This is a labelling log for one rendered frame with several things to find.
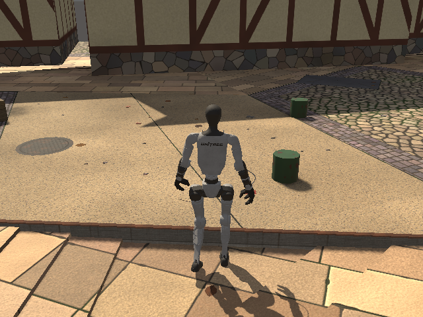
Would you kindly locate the robot right hand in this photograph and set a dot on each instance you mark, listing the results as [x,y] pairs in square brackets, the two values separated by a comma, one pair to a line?
[250,195]

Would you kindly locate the right robot upper arm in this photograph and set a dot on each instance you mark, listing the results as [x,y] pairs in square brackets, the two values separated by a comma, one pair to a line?
[236,150]

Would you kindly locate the robot left forearm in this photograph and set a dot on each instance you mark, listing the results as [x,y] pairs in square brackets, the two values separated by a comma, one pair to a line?
[180,172]

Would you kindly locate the left robot foot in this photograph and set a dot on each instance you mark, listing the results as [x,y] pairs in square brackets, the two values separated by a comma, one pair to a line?
[196,267]

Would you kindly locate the robot right forearm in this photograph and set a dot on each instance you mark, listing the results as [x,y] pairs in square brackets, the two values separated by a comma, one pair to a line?
[245,177]

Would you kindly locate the left robot upper arm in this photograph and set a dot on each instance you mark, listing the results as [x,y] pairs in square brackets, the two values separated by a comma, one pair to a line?
[187,150]

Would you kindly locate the right robot foot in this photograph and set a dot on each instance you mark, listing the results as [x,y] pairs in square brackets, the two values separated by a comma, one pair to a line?
[224,261]

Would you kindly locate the robot left hand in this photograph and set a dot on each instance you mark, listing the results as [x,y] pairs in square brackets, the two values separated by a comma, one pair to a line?
[183,181]

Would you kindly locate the robot foot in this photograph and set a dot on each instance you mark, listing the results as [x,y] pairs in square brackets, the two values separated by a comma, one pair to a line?
[224,261]
[196,267]

